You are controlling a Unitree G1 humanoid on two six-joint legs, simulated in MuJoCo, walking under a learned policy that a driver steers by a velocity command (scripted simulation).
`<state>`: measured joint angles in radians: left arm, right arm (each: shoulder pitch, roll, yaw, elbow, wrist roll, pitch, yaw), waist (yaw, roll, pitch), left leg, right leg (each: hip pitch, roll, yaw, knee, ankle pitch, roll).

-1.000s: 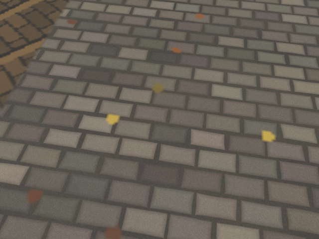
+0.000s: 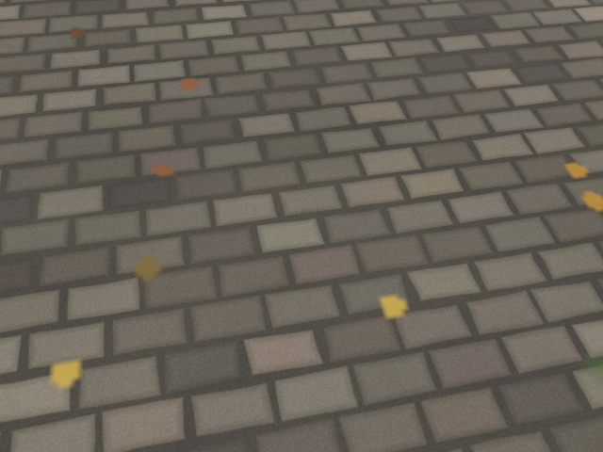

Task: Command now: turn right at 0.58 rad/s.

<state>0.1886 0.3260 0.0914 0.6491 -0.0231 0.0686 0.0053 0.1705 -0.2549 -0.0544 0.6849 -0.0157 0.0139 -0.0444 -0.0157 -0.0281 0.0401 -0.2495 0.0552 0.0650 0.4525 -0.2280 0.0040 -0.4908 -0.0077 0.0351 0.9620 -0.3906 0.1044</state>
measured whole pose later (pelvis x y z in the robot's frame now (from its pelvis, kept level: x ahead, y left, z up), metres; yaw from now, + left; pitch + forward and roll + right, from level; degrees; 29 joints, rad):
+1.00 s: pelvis -0.01 -0.04 -0.01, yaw -36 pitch +0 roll +1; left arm 0.19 0.31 0.08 0.60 -0.02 0.07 0.00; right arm 0.13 -0.31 -0.07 0.72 0.03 0.02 -0.02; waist -0.01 0.01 0.08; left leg -0.21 0.11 0.14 0.50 -0.27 -0.04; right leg -0.29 -0.03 -0.02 0.59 -0.27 0.05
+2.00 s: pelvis -0.02 -0.10 +0.00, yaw -20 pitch +1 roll +0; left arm 0.27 0.28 0.06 0.77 0.00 -0.04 0.01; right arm 0.17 -0.35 -0.07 0.72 0.01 0.01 -0.02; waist 0.02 0.04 0.01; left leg -0.46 -0.05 -0.13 1.01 -0.39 -0.02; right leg -0.16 0.02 0.02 0.38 -0.24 -0.04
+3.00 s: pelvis +0.36 -0.27 +0.00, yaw -42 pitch +1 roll -1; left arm 0.26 0.28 0.06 0.69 0.00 -0.06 -0.03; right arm 0.20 -0.32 -0.04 0.71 0.01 -0.10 0.00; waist 0.01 0.03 0.07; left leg -0.56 0.12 -0.05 1.13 -0.30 -0.02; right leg -0.24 0.12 -0.01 0.39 -0.16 -0.11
